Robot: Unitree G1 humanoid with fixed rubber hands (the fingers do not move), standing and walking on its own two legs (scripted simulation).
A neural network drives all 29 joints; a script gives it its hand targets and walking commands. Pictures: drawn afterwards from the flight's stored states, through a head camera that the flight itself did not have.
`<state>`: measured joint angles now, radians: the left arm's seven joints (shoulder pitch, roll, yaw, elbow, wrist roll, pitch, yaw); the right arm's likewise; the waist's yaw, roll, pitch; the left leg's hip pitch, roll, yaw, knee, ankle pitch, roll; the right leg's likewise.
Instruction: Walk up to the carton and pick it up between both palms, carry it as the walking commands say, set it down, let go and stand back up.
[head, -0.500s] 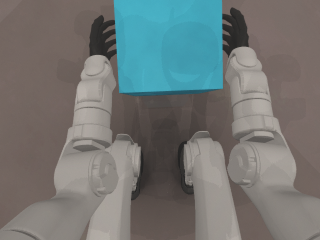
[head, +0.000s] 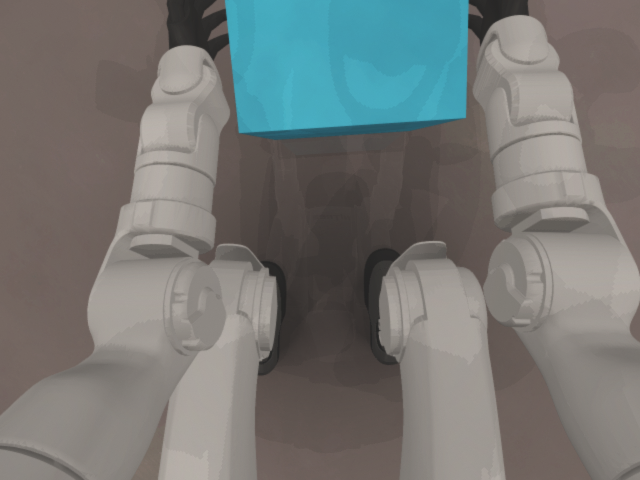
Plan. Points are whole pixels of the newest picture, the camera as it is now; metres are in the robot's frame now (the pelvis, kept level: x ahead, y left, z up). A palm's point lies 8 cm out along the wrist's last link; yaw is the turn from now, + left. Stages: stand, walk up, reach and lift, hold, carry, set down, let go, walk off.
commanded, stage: set down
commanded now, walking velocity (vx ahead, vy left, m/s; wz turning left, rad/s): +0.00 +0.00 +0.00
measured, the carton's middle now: (341, 44) +0.54 -0.05 -0.23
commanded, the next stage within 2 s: none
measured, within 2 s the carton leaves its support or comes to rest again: rests again in 0.72 s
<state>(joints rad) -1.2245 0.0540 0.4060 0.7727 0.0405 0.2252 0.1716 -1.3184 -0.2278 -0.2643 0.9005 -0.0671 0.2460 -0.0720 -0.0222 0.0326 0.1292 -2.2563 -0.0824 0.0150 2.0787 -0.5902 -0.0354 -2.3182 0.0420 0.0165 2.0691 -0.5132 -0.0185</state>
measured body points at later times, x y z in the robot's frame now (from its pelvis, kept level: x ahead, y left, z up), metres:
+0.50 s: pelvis +0.00 +0.00 -0.02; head +0.35 -0.04 +0.25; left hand +0.54 +0.10 -0.18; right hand +0.54 -0.20 -0.18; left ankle +0.10 +0.12 -0.36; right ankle +0.11 -0.11 -0.36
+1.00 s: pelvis +0.00 +0.00 -0.03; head +0.35 -0.03 +0.24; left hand +0.55 +0.11 -0.19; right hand +0.54 -0.19 -0.19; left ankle +0.10 +0.12 -0.36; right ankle +0.11 -0.11 -0.36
